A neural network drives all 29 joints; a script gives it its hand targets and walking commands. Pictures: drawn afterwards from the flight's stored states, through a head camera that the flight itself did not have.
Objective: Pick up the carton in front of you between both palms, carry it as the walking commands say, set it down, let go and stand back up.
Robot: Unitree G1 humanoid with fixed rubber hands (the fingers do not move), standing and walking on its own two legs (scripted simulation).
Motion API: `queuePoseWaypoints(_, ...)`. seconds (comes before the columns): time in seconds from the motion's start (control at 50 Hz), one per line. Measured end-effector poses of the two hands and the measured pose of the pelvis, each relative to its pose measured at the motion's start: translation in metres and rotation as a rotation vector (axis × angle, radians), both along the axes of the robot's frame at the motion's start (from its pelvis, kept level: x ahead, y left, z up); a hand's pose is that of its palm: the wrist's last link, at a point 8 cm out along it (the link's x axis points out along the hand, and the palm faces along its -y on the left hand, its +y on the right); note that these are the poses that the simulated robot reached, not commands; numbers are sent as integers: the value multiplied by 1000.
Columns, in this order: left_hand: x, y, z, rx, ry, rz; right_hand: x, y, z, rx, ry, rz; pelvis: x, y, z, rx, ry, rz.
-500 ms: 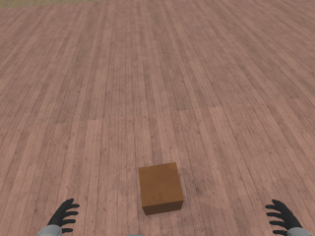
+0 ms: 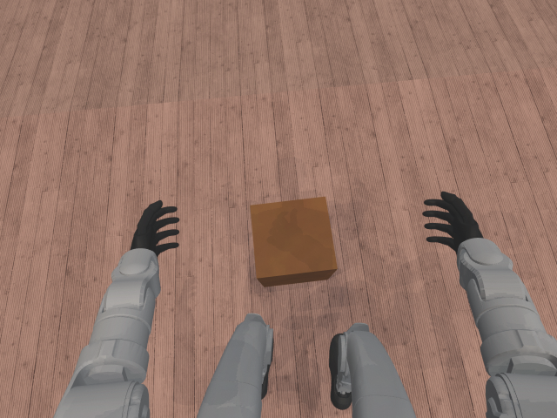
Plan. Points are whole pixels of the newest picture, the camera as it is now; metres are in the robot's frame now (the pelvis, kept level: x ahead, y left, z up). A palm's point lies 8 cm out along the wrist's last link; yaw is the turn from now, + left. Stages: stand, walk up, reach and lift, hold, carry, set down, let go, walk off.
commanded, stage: reach and lift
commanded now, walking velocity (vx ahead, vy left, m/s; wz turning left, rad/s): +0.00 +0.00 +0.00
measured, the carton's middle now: (292, 245) +0.43 +0.05 -0.57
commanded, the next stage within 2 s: none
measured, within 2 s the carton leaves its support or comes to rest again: neither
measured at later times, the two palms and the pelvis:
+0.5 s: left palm (186, 203) +0.41 +0.24 -0.16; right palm (394, 176) +0.49 -0.14 -0.16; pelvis -0.04 -0.01 -0.06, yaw +0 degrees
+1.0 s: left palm (213, 237) +0.40 +0.24 -0.39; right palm (367, 222) +0.47 -0.14 -0.40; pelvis -0.06 -0.01 -0.25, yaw +1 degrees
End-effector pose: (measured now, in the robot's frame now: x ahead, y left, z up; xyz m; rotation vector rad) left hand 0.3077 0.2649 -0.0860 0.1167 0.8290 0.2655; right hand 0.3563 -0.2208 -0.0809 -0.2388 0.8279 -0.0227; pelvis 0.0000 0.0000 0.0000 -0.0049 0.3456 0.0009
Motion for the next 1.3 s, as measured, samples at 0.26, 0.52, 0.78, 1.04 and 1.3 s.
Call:
queuePoseWaypoints(0.26, 71, -25, -42, -68, -142, 72, 88, 49, -43, 91, -108, 45, -37, -6, -42, 12, 237, -12)
queuePoseWaypoints(0.52, 108, -24, -82, -92, -204, 86, 138, 80, -83, 137, -174, 50, -34, -6, -66, 4, 413, 5)
queuePoseWaypoints(0.78, 93, -30, -217, -88, -131, 76, 114, 67, -226, 131, -125, 11, -33, -5, -159, 18, 531, -11)
queuePoseWaypoints(1.04, 93, -24, -324, -88, -142, 99, 115, 81, -334, 127, -140, 13, -65, -9, -265, 22, 436, -5)
queuePoseWaypoints(1.3, 101, -39, -414, -92, -89, 70, 117, 82, -419, 121, -92, 6, -78, -7, -322, 19, 320, -1)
